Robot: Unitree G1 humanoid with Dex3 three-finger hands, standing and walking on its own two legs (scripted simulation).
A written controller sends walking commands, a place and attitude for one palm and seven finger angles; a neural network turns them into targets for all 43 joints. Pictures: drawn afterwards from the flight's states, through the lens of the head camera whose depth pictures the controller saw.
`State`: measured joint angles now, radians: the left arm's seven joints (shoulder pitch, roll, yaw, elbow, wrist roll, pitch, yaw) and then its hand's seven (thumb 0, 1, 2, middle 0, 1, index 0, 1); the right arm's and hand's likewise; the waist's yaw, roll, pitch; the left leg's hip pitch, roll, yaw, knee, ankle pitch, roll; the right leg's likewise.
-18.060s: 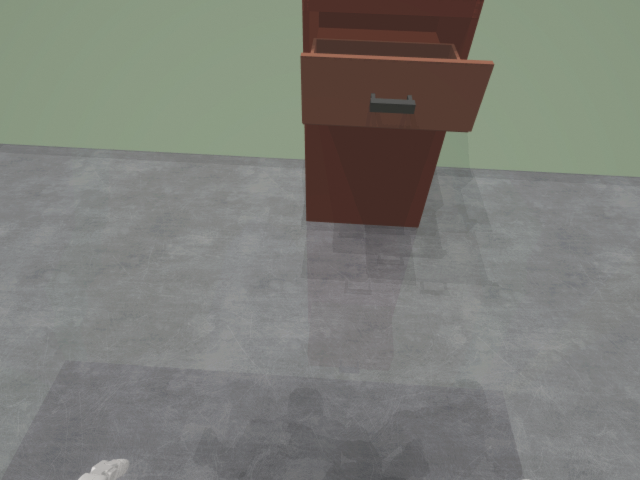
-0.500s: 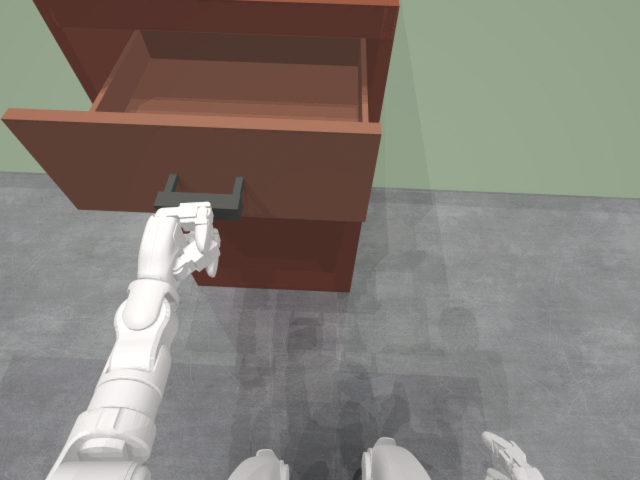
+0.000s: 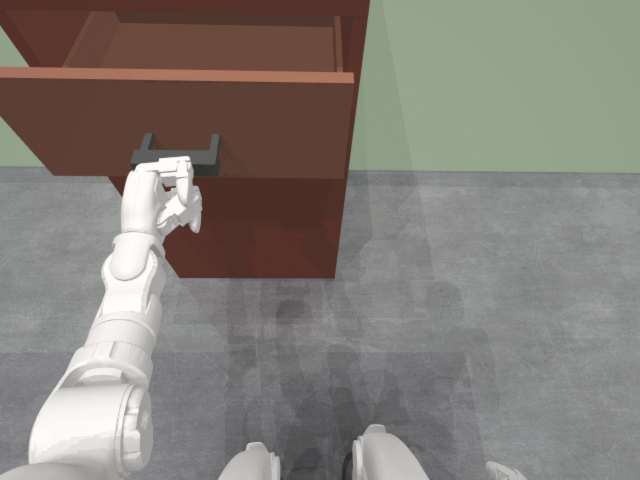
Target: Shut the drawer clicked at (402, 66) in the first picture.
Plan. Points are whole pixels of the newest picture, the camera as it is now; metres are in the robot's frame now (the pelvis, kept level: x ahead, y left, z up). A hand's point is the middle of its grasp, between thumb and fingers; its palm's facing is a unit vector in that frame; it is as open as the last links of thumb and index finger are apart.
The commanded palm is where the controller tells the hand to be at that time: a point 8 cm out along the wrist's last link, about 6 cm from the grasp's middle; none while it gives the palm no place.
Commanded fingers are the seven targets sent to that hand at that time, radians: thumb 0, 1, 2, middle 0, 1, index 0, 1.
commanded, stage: push the drawer shut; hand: left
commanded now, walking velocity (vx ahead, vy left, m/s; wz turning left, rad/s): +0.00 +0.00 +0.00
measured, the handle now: (179, 151) +0.53 +0.17 +0.06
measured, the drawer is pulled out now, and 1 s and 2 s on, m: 0.13 0.02 0.00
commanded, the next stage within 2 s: pull the fist back off the drawer in 1.38 s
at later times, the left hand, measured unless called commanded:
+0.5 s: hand (197, 169) +0.50 +0.14 +0.05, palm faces -0.04 -1.00 -0.04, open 3.0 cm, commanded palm +0.49 +0.19 +0.06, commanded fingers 0.00 0.90 0.90 -1.40 -1.60 -1.40 -1.60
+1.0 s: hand (203, 133) +0.56 +0.14 +0.06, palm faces -0.03 -1.00 -0.03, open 3.2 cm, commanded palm +0.55 +0.18 +0.06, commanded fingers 0.00 0.90 0.90 -1.40 -1.60 -1.40 -1.60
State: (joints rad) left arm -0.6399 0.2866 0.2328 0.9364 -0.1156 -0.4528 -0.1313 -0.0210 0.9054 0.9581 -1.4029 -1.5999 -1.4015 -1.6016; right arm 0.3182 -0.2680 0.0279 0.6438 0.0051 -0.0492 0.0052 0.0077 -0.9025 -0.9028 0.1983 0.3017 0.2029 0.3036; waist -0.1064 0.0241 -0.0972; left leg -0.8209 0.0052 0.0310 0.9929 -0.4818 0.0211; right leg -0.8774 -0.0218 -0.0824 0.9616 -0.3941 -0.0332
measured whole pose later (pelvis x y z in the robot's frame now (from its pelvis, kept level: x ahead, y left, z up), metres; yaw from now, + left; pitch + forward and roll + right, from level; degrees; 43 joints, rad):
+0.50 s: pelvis -0.01 +0.00 -0.01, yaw -1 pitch +21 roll -1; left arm -0.89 0.41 0.34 1.17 -0.07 -0.46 -0.17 -0.02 0.84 0.93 -1.40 -1.60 -1.40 -1.60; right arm 0.36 -0.27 0.05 0.64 -0.02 -0.02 0.01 0.01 -0.90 -0.90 0.20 0.30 0.20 0.30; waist -0.17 0.03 -0.09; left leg -0.94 0.02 0.03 1.06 -0.49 0.03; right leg -0.99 -0.01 -0.09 1.00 -0.38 -0.03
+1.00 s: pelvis +0.00 +0.02 -0.02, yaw -2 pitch +26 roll -3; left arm -1.10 0.52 0.38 1.29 0.00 -0.42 -0.12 0.02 0.83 0.92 -1.40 -1.60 -1.40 -1.60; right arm 0.42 -0.27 0.06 0.63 -0.06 0.03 0.04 0.00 -0.90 -0.90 0.20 0.30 0.20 0.30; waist -0.25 0.05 -0.10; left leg -1.05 0.03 0.02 1.11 -0.51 0.04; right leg -1.08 0.00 -0.09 1.00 -0.38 -0.01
